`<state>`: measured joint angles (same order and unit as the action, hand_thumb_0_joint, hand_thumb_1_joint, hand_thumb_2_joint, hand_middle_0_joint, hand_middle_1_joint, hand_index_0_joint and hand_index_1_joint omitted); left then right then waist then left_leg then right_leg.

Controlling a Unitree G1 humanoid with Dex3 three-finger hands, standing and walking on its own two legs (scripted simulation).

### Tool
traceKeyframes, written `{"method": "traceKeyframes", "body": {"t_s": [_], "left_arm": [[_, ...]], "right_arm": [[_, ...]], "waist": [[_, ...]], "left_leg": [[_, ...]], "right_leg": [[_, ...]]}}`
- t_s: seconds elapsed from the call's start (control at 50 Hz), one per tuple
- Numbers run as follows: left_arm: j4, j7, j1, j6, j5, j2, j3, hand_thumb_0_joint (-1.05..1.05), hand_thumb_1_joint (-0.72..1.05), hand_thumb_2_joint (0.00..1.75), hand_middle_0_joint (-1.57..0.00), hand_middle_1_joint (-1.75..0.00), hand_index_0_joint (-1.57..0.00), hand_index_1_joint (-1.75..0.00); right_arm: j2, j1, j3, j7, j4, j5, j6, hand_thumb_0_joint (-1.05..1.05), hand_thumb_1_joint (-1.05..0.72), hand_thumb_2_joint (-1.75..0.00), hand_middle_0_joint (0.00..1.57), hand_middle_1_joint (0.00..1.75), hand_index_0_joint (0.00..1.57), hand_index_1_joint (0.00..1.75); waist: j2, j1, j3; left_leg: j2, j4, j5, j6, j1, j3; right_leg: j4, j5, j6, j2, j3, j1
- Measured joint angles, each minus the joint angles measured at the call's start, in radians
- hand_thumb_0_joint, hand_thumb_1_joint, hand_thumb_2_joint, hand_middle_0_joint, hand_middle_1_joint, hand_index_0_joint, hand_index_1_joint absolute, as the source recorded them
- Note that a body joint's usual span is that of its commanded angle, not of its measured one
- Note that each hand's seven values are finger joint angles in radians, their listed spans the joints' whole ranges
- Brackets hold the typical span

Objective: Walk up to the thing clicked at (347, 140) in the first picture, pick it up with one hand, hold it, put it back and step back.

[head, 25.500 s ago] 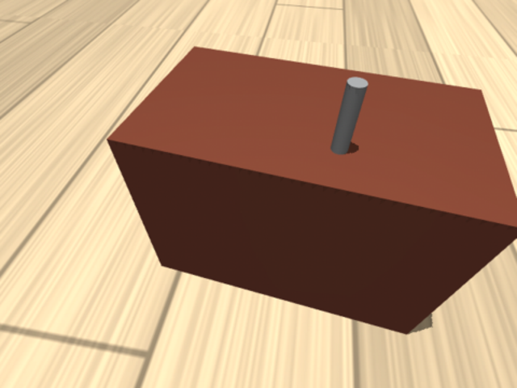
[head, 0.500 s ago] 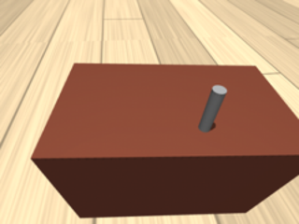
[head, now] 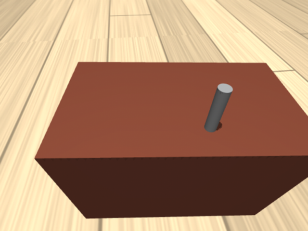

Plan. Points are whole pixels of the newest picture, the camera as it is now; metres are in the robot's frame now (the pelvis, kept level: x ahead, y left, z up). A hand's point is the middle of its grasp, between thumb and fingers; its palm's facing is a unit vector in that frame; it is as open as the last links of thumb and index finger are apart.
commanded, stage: home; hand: right
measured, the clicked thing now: (216, 110) +0.51 -0.21 +0.01
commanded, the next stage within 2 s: stand in 1.04 s
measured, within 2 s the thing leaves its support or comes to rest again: neither
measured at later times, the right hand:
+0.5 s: hand out of the picture +0.09 -0.25 -0.15, palm faces -0.05 +0.93 -0.36, open 17.3 cm
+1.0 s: hand out of the picture +0.07 -0.24 -0.15, palm faces -0.04 +0.93 -0.35, open 17.2 cm
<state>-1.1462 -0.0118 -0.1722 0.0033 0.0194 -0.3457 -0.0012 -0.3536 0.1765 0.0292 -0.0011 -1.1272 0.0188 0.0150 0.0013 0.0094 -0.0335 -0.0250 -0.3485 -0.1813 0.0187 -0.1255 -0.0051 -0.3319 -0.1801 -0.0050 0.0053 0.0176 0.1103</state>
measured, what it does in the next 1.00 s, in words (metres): stands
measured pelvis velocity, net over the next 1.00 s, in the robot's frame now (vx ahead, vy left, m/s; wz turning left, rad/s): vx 0.01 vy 0.01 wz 0.00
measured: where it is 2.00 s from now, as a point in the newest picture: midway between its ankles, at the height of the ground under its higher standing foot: outside the picture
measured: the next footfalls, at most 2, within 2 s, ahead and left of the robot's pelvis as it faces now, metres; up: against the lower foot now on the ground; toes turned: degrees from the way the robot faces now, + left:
none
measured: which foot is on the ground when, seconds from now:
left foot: down 0.00-1.00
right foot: down 0.00-1.00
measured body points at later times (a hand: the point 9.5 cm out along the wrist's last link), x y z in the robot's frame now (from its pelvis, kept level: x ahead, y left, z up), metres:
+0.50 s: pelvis +0.01 +0.01 +0.00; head +0.01 +0.01 +0.45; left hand +0.09 +0.30 -0.13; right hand +0.09 -0.30 -0.13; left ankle +0.01 +0.13 -0.75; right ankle +0.00 -0.11 -0.75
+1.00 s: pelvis +0.01 +0.01 +0.00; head +0.01 +0.01 +0.45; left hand +0.07 +0.31 -0.14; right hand +0.07 -0.29 -0.13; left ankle +0.01 +0.13 -0.75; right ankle +0.00 -0.11 -0.75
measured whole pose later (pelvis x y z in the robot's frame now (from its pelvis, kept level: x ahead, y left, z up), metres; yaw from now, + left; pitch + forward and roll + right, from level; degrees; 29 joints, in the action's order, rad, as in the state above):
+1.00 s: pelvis +0.01 +0.01 +0.00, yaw +0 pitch -3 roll +0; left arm -1.14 -0.01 -0.13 0.00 0.02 -0.35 0.00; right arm -0.35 0.14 0.02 0.00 -1.14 0.01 0.02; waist 0.01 0.01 -0.04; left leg -0.01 -0.31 -0.17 0.00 -0.09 0.00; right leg -0.30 -0.17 0.01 -0.01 0.01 0.08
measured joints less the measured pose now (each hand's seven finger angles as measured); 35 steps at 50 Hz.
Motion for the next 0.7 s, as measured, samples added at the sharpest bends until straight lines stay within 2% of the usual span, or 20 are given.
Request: {"method": "traceKeyframes", "body": {"t_s": [0.38,0.7], "left_arm": [[0.007,0.005,0.057,-0.004,-0.004,0.002,0.002,0.00,0.90,0.89,-0.20,-0.30,-0.20,-0.30],[0.009,0.007,0.060,-0.002,-0.004,-0.001,0.006,0.00,0.90,0.89,-0.20,-0.30,-0.20,-0.30]], "right_arm": [[-0.006,-0.046,0.000,0.008,0.010,-0.006,0.005,-0.01,0.50,-0.07,0.06,0.06,0.06,0.05],[0.001,-0.047,-0.007,0.007,0.004,-0.006,0.003,-0.01,0.49,-0.08,0.06,0.06,0.06,0.06]], "waist": [[0.003,0.000,-0.001],[0.002,-0.001,-0.004]], "left_leg": [[0.005,0.019,-0.008,-0.003,0.026,0.000],[0.013,0.033,0.001,-0.010,0.038,0.003]], "right_leg": [[0.025,-0.005,0.005,-0.005,0.000,-0.030],[0.033,0.000,0.012,-0.013,-0.003,-0.039]]}}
